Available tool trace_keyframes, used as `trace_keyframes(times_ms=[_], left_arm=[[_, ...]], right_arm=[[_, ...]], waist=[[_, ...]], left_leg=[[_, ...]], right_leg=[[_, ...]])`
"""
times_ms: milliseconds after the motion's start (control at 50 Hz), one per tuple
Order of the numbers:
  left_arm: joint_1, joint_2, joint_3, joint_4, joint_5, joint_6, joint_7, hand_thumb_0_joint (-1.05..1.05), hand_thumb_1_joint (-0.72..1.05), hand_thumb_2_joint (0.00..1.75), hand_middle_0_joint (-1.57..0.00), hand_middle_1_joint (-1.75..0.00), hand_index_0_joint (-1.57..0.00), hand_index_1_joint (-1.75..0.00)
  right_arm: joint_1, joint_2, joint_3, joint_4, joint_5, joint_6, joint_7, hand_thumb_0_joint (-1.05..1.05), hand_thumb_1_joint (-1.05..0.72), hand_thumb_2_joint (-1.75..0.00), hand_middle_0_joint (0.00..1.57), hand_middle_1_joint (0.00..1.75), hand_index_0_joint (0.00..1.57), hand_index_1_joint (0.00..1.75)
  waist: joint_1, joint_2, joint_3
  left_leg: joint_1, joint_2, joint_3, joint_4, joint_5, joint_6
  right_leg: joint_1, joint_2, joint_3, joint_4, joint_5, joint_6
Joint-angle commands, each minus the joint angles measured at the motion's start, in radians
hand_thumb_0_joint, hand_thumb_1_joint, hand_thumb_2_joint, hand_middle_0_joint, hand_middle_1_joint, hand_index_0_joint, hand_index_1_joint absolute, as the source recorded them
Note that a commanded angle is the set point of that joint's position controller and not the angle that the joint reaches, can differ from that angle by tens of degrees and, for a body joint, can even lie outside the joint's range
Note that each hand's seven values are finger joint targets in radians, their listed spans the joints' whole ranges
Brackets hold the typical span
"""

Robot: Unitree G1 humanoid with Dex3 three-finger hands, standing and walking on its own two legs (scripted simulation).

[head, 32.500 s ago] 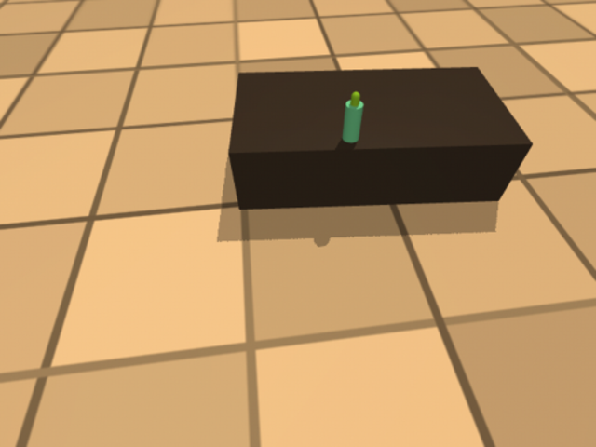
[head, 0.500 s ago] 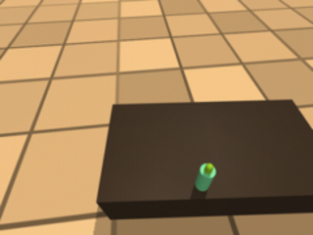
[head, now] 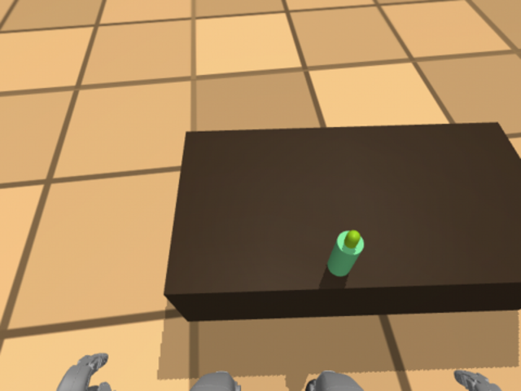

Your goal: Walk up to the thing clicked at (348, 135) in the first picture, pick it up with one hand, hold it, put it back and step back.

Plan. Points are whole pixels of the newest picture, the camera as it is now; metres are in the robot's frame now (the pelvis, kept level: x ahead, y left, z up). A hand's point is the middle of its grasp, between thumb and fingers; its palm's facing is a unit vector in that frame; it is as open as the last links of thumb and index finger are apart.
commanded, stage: step back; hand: right
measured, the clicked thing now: (346, 251) +0.46 -0.19 -0.33
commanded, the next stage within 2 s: none
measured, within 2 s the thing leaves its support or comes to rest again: neither
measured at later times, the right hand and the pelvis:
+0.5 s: hand out of the picture -0.01 -0.27 -0.16, palm faces +0.02 +0.93 -0.38, open 7.4 cm; pelvis -0.09 +0.00 +0.00, yaw -4 degrees
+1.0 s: hand out of the picture -0.10 -0.25 -0.13, palm faces +0.00 +0.90 -0.43, open 7.4 cm; pelvis -0.22 +0.02 +0.00, yaw -4 degrees
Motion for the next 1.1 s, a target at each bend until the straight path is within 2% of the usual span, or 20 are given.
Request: trace_keyframes(times_ms=[0, 40, 80, 100, 200, 300, 340, 360, 380, 400, 480, 640, 680, 700, 720, 740, 800, 960, 1060, 1080], left_arm=[[-0.082, 0.272, 0.064, -0.129, 0.016, -0.004, 0.017, 0.0, 0.9, 0.9, -0.2, -0.3, -0.2, -0.3], [-0.127, 0.252, 0.058, -0.162, 0.022, -0.001, 0.02, 0.0, 0.9, 0.9, -0.2, -0.3, -0.2, -0.3], [-0.071, 0.185, 0.055, -0.15, 0.014, 0.012, 0.032, 0.0, 0.9, 0.9, -0.2, -0.3, -0.2, -0.3], [-0.006, 0.212, 0.065, -0.139, 0.017, 0.016, 0.035, 0.0, 0.9, 0.9, -0.2, -0.3, -0.2, -0.3], [0.14, 0.203, 0.071, -0.089, 0.005, 0.004, 0.02, 0.0, 0.9, 0.9, -0.2, -0.3, -0.2, -0.3], [0.127, 0.157, 0.068, -0.132, 0.01, -0.009, 0.01, 0.0, 0.9, 0.9, -0.2, -0.3, -0.2, -0.3], [0.226, 0.15, 0.071, -0.089, 0.019, -0.019, 0.014, 0.0, 0.9, 0.9, -0.2, -0.3, -0.2, -0.3], [0.217, 0.195, 0.081, -0.098, 0.035, -0.027, 0.018, 0.0, 0.9, 0.9, -0.2, -0.3, -0.2, -0.3], [0.185, 0.292, 0.108, -0.126, 0.04, -0.03, 0.016, 0.0, 0.9, 0.9, -0.2, -0.3, -0.2, -0.3], [0.128, 0.383, 0.122, -0.164, 0.037, -0.024, 0.015, 0.0, 0.9, 0.9, -0.2, -0.3, -0.2, -0.3], [0.007, 0.229, 0.091, -0.211, 0.024, -0.033, 0.029, 0.0, 0.9, 0.9, -0.2, -0.3, -0.2, -0.3], [0.101, 0.219, 0.075, -0.248, 0.014, -0.01, 0.04, 0.0, 0.9, 0.9, -0.2, -0.3, -0.2, -0.3], [0.102, 0.213, 0.063, -0.265, 0.002, 0.001, 0.031, 0.0, 0.9, 0.9, -0.2, -0.3, -0.2, -0.3], [0.118, 0.178, 0.055, -0.275, -0.001, 0.004, 0.027, 0.0, 0.9, 0.9, -0.2, -0.3, -0.2, -0.3], [0.062, 0.175, 0.058, -0.292, -0.008, 0.002, 0.036, 0.0, 0.9, 0.9, -0.2, -0.3, -0.2, -0.3], [0.022, 0.195, 0.072, -0.276, 0.008, 0.005, 0.048, 0.0, 0.9, 0.9, -0.2, -0.3, -0.2, -0.3], [0.101, 0.185, 0.072, -0.231, -0.011, 0.005, 0.043, 0.0, 0.9, 0.9, -0.2, -0.3, -0.2, -0.3], [0.125, 0.174, 0.072, -0.231, 0.005, -0.007, 0.028, 0.0, 0.9, 0.9, -0.2, -0.3, -0.2, -0.3], [0.297, 0.173, 0.082, -0.145, 0.021, -0.018, 0.013, 0.0, 0.9, 0.9, -0.2, -0.3, -0.2, -0.3], [0.285, 0.215, 0.094, -0.151, 0.037, -0.024, 0.013, 0.0, 0.9, 0.9, -0.2, -0.3, -0.2, -0.3]], right_arm=[[0.135, -0.182, -0.059, -0.059, -0.005, 0.0, 0.003, 0.0, -0.9, -0.9, 0.2, 0.3, 0.2, 0.3], [0.198, -0.201, -0.071, -0.062, -0.01, -0.002, 0.01, 0.0, -0.9, -0.9, 0.2, 0.3, 0.2, 0.3], [0.146, -0.345, -0.099, -0.097, -0.03, -0.019, 0.009, 0.0, -0.9, -0.9, 0.2, 0.3, 0.2, 0.3], [0.071, -0.369, -0.103, -0.124, -0.039, -0.027, 0.006, 0.0, -0.9, -0.9, 0.2, 0.3, 0.2, 0.3], [0.004, -0.243, -0.071, -0.178, -0.047, -0.042, -0.021, 0.0, -0.9, -0.9, 0.2, 0.3, 0.2, 0.3], [0.085, -0.247, -0.065, -0.166, -0.041, -0.027, -0.033, 0.0, -0.9, -0.9, 0.2, 0.3, 0.2, 0.3], [0.064, -0.252, -0.058, -0.165, -0.023, -0.009, -0.03, 0.0, -0.9, -0.9, 0.2, 0.3, 0.2, 0.3], [0.08, -0.216, -0.045, -0.167, -0.013, -0.007, -0.027, 0.0, -0.9, -0.9, 0.2, 0.3, 0.2, 0.3], [0.084, -0.165, -0.032, -0.186, -0.006, -0.011, -0.023, 0.0, -0.9, -0.9, 0.2, 0.3, 0.2, 0.3], [0.023, -0.183, -0.046, -0.192, -0.006, -0.008, -0.04, 0.0, -0.9, -0.9, 0.2, 0.3, 0.2, 0.3], [0.128, -0.181, -0.039, -0.143, 0.01, -0.019, -0.044, 0.0, -0.9, -0.9, 0.2, 0.3, 0.2, 0.3], [0.141, -0.158, -0.038, -0.163, -0.016, -0.035, -0.039, 0.0, -0.9, -0.9, 0.2, 0.3, 0.2, 0.3], [0.175, -0.175, -0.055, -0.152, -0.025, -0.043, -0.035, 0.0, -0.9, -0.9, 0.2, 0.3, 0.2, 0.3], [0.164, -0.247, -0.075, -0.164, -0.039, -0.046, -0.036, 0.0, -0.9, -0.9, 0.2, 0.3, 0.2, 0.3], [0.122, -0.349, -0.089, -0.185, -0.028, -0.042, -0.024, 0.0, -0.9, -0.9, 0.2, 0.3, 0.2, 0.3], [0.14, -0.349, -0.095, -0.185, -0.034, -0.044, -0.025, 0.0, -0.9, -0.9, 0.2, 0.3, 0.2, 0.3], [0.038, -0.231, -0.059, -0.196, -0.032, -0.044, -0.039, 0.0, -0.9, -0.9, 0.2, 0.3, 0.2, 0.3], [0.088, -0.235, -0.066, -0.224, -0.034, -0.031, -0.037, 0.0, -0.9, -0.9, 0.2, 0.3, 0.2, 0.3], [0.021, -0.26, -0.071, -0.247, -0.02, -0.009, -0.027, 0.0, -0.9, -0.9, 0.2, 0.3, 0.2, 0.3], [0.032, -0.214, -0.058, -0.247, -0.013, -0.007, -0.024, 0.0, -0.9, -0.9, 0.2, 0.3, 0.2, 0.3]], waist=[[-0.043, -0.191, -0.236], [-0.08, -0.125, -0.222], [-0.066, 0.251, -0.168], [-0.025, 0.207, -0.171], [0.04, 0.128, -0.212], [-0.006, 0.182, -0.261], [0.029, 0.165, -0.287], [0.016, 0.094, -0.26], [0.009, -0.16, -0.216], [0.063, -0.309, -0.161], [-0.035, -0.151, -0.145], [0.026, -0.176, -0.224], [0.004, -0.121, -0.241], [0.015, 0.04, -0.257], [-0.016, 0.236, -0.242], [-0.059, 0.195, -0.233], [0.028, 0.09, -0.189], [-0.028, 0.157, -0.211], [0.045, 0.183, -0.276], [0.042, 0.064, -0.243]], left_leg=[[0.129, -0.038, -0.023, 0.191, -0.066, 0.084], [0.144, 0.016, -0.096, 0.102, -0.095, 0.108], [-0.104, 0.312, -0.571, -0.42, -0.062, 0.198], [-0.119, 0.347, -0.616, -0.431, -0.11, 0.251], [0.019, 0.231, -0.278, -0.231, 0.157, 0.223], [0.201, 0.228, -0.231, -0.136, 0.367, 0.207], [0.124, 0.192, -0.177, -0.053, 0.359, 0.163], [-0.023, 0.143, -0.152, -0.008, 0.228, 0.102], [-0.244, -0.027, -0.071, 0.125, -0.032, 0.026], [-0.196, -0.11, -0.068, 0.361, -0.326, -0.004], [-0.202, -0.153, -0.143, 0.512, -0.173, -0.008], [-0.069, -0.068, -0.01, -0.028, -0.121, 0.003], [0.119, -0.026, -0.044, -0.23, 0.198, 0.019], [0.204, 0.15, -0.278, -0.225, 0.394, 0.079], [0.139, 0.32, -0.458, -0.263, 0.535, 0.237], [0.074, 0.374, -0.548, -0.278, 0.515, 0.307], [0.127, 0.226, -0.26, -0.205, 0.55, 0.21], [0.213, 0.233, -0.215, -0.173, 0.462, 0.242], [0.024, 0.19, -0.191, -0.123, 0.193, 0.139], [-0.111, 0.122, -0.159, -0.043, 0.061, 0.072]], right_leg=[[-0.115, -0.225, 0.239, -0.107, 0.139, -0.223], [-0.219, -0.168, 0.203, 0.007, -0.006, -0.189], [-0.159, 0.152, 0.118, 0.482, -0.359, -0.071], [-0.149, 0.153, 0.212, 0.593, -0.382, -0.067], [-0.138, 0.098, 0.144, 0.598, -0.262, -0.015], [-0.044, 0.051, 0.068, 0.106, -0.262, -0.014], [0.134, 0.07, 0.006, -0.198, -0.029, -0.032], [0.212, 0.015, 0.101, -0.222, 0.021, -0.055], [0.236, -0.175, 0.409, -0.239, 0.034, -0.133], [0.005, -0.357, 0.577, -0.295, 0.093, -0.309], [0.081, -0.177, 0.233, -0.152, 0.445, -0.208], [0.283, -0.186, 0.208, 0.014, 0.547, -0.202], [0.144, -0.126, 0.174, 0.092, 0.406, -0.136], [-0.015, -0.019, 0.128, 0.186, 0.152, -0.079], [-0.093, 0.127, 0.046, 0.342, -0.322, -0.041], [-0.092, 0.135, 0.169, 0.529, -0.436, -0.032], [-0.179, 0.135, 0.208, 0.671, -0.295, -0.04], [-0.091, 0.085, 0.094, 0.319, -0.268, 0.017], [0.202, 0.056, 0.001, -0.132, -0.043, -0.047], [0.223, -0.023, 0.154, -0.184, -0.096, -0.077]])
